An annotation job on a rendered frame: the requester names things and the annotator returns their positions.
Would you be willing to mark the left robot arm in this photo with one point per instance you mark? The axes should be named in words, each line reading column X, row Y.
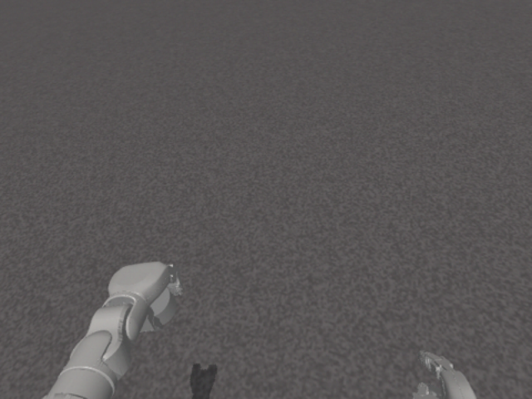
column 103, row 356

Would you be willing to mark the left robot hand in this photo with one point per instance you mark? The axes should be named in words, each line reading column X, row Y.
column 148, row 280

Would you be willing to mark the tin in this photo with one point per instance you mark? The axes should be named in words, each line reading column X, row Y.
column 164, row 306

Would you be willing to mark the right robot hand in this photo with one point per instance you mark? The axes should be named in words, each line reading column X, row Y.
column 453, row 383

